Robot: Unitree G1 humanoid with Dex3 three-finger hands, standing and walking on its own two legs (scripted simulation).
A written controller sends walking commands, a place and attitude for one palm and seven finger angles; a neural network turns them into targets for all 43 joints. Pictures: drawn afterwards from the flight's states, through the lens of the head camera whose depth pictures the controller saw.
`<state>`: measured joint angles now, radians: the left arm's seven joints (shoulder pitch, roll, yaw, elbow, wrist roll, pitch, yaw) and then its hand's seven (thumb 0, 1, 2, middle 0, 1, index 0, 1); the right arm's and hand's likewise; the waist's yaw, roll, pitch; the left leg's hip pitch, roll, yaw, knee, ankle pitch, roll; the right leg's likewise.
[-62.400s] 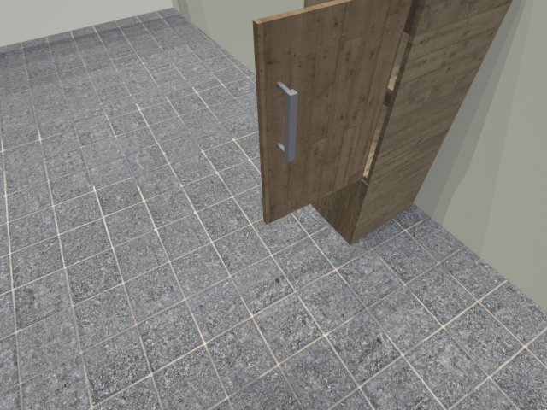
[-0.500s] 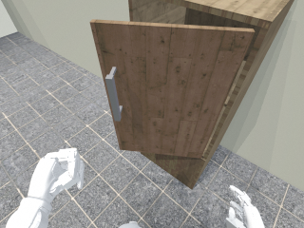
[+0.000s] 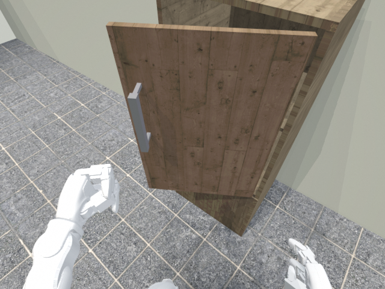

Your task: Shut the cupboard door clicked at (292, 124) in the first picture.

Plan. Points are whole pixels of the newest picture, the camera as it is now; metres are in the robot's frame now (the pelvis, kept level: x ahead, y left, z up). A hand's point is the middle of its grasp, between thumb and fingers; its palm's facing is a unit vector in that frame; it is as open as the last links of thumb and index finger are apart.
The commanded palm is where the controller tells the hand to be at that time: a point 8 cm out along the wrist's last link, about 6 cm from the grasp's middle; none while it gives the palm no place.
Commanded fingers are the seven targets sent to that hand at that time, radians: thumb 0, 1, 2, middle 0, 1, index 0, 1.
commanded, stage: bring the fist close to the handle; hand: left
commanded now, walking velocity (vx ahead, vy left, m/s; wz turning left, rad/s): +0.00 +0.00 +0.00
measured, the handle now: (141, 120) +0.48 +0.15 +0.08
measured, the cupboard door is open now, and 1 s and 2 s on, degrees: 31 31 18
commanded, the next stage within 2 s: push the door shut along its arc in 1.06 s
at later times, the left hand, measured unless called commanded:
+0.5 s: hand (137, 159) +0.36 +0.14 +0.08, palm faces -0.08 -1.00 -0.02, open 3.1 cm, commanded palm +0.35 +0.19 +0.08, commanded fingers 0.00 0.90 0.90 -1.30 -1.50 -1.30 -1.50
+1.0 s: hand (139, 148) +0.39 +0.14 +0.08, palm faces -0.06 -1.00 -0.01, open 3.1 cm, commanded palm +0.38 +0.19 +0.08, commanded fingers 0.00 0.90 0.90 -1.30 -1.50 -1.30 -1.50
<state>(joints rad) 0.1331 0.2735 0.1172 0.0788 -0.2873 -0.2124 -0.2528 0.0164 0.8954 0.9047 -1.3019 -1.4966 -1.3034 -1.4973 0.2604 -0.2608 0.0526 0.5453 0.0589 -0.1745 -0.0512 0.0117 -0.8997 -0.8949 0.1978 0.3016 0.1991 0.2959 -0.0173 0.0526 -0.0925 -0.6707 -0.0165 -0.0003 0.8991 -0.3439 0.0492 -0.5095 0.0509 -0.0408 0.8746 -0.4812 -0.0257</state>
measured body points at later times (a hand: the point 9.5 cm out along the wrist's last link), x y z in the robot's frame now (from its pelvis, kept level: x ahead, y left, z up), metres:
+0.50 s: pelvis +0.01 +0.00 +0.00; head +0.04 -0.01 +0.45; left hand +0.36 +0.19 +0.09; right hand +0.14 -0.25 -0.09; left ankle +0.06 +0.08 -0.69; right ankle -0.02 -0.11 -0.69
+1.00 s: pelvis +0.01 -0.01 +0.00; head +0.05 -0.01 +0.45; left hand +0.39 +0.20 +0.08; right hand +0.11 -0.27 -0.11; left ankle +0.06 +0.08 -0.69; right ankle -0.02 -0.11 -0.69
